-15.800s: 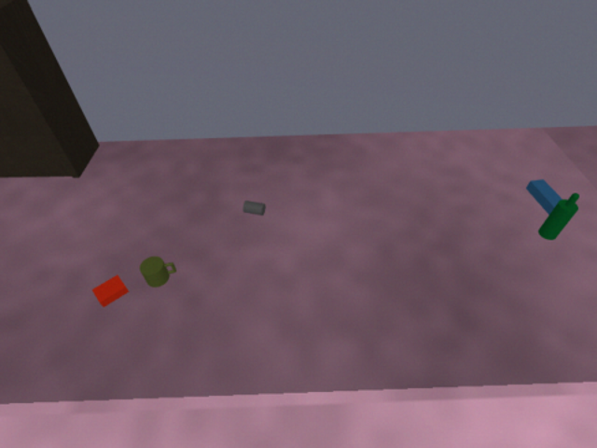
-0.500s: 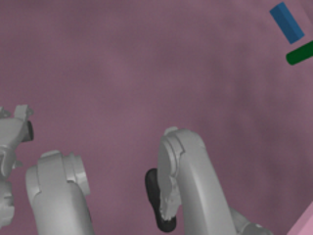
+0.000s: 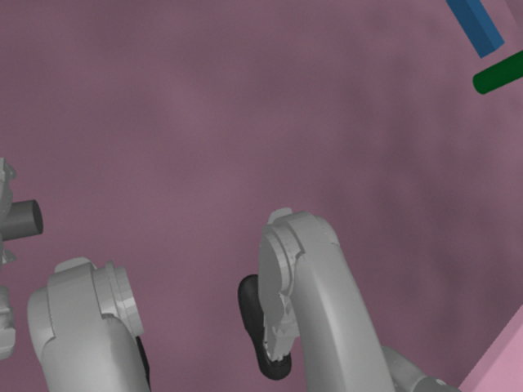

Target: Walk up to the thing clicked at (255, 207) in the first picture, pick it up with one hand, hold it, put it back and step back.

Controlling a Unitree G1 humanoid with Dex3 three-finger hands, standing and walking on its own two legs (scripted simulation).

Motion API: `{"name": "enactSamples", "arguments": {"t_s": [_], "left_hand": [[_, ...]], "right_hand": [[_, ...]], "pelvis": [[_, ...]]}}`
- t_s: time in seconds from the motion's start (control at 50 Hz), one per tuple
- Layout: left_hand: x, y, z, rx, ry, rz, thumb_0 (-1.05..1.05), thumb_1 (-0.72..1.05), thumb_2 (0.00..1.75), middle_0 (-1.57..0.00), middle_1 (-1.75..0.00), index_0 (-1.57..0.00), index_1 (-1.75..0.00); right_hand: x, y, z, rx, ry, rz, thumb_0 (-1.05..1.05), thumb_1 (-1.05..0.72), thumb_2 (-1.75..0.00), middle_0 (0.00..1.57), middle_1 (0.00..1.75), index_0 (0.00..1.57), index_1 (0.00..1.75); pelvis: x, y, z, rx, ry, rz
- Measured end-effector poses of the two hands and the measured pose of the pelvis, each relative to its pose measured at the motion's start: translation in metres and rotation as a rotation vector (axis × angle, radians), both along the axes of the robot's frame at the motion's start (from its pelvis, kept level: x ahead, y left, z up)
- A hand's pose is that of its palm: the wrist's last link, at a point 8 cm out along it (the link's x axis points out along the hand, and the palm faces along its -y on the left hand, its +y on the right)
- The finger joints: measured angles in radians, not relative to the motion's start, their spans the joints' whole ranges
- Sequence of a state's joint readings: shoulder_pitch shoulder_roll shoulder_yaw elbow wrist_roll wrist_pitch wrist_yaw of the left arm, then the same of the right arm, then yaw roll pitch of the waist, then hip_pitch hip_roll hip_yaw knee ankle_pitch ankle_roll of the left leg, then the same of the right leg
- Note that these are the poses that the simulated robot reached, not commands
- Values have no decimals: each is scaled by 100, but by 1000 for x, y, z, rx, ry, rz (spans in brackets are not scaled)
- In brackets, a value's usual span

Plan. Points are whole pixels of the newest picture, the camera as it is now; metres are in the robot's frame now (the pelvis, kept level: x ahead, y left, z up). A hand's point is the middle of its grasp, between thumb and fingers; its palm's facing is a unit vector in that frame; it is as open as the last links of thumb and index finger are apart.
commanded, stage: close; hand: left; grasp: from above
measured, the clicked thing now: (2, 223) +0.38 +0.31 -0.27
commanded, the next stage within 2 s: none
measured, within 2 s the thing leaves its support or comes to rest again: neither
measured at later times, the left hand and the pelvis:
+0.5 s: hand out of the picture +0.37 +0.31 -0.24, palm faces -0.36 -0.02 -0.93, open 13.0 cm; pelvis -0.01 +0.00 +0.01, yaw +0 degrees
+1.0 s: hand (20, 245) +0.34 +0.28 -0.25, palm faces -0.48 -0.10 -0.87, open 12.5 cm; pelvis -0.01 -0.01 +0.00, yaw +0 degrees
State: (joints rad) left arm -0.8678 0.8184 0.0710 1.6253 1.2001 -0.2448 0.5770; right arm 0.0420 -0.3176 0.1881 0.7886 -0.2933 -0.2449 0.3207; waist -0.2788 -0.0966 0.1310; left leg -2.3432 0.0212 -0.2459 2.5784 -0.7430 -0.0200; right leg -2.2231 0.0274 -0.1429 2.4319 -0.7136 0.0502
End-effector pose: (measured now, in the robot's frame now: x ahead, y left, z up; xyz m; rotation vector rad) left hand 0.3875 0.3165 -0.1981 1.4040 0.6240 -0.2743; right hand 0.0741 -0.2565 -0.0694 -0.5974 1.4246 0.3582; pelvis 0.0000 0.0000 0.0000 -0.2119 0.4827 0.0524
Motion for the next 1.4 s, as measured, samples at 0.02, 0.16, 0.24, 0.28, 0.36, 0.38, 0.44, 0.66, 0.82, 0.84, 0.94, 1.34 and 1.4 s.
{"name": "enactSamples", "arguments": {"t_s": [0.02,0.16,0.24,0.28,0.36,0.38,0.44,0.66,0.82,0.84,0.94,1.34,1.4], "left_hand": [[-2,0,1,-7,9,-23,0,-42,93,-8,-99,-11,-97],[-21,-16,4,-80,-5,-137,0,-40,92,-9,-96,-13,-95],[-30,-32,5,-81,-82,-222,0,-37,89,-12,-93,-15,-92],[-33,-37,5,-57,-126,-261,0,-35,87,-14,-92,-17,-90],[-33,-40,10,18,-205,-288,0,-31,84,-17,-89,-20,-87],[-32,-37,12,43,-220,-277,0,-30,83,-17,-88,-20,-86],[-25,-22,18,119,-236,-184,0,-28,81,-18,-86,-21,-84],[6,6,-1,45,-4,75,0,-27,80,-19,-87,-21,-85],[-20,-3,8,-45,69,-102,0,-26,79,-20,-88,-23,-86],[-23,-5,8,-63,58,-109,0,-26,79,-20,-87,-24,-85],[-33,-22,6,-104,-34,-194,0,-22,77,-22,-84,-26,-81],[1,13,5,105,-50,114,-1,-13,66,-31,-71,-34,-69],[3,17,3,60,-22,104,0,-12,65,-32,-72,-35,-71]], "right_hand": [[-1,2,-1,6,10,2,0,-90,-90,20,30,20,30],[0,9,-6,9,0,33,0,-90,-90,21,30,20,30],[5,5,-5,-17,-25,59,0,-89,-90,21,30,20,30],[8,2,-3,-35,-39,64,0,-89,-90,21,30,20,30],[16,-4,4,-45,-69,67,0,-89,-90,21,30,20,30],[19,-5,6,-41,-75,71,0,-89,-90,21,30,20,30],[26,-6,12,-26,-93,77,0,-89,-89,20,30,20,30],[18,-7,11,-21,-66,12,0,-90,-90,20,30,20,30],[10,4,-4,19,6,1,0,-90,-90,20,30,20,30],[11,5,-4,17,-2,4,0,-90,-90,21,30,20,30],[15,2,-3,-17,-31,48,0,-89,-90,21,30,20,30],[26,-8,15,-25,-112,22,0,-89,-89,20,30,20,30],[17,-5,7,-20,-67,3,0,-89,-90,20,30,20,30]], "pelvis": [[0,0,1,1,-2,1],[-5,-2,1,4,-35,-9],[-8,-3,-1,9,-57,-15],[-10,-3,-1,13,-65,-18],[-12,-3,2,15,-63,-19],[-12,-2,3,15,-58,-18],[-11,-1,5,13,-32,-14],[-2,3,3,-9,14,-3],[-1,0,9,-1,0,4],[-2,-1,9,1,-6,1],[-9,-5,4,14,-45,-9],[-4,3,2,-5,14,-11],[-2,4,1,-8,12,-5]]}}
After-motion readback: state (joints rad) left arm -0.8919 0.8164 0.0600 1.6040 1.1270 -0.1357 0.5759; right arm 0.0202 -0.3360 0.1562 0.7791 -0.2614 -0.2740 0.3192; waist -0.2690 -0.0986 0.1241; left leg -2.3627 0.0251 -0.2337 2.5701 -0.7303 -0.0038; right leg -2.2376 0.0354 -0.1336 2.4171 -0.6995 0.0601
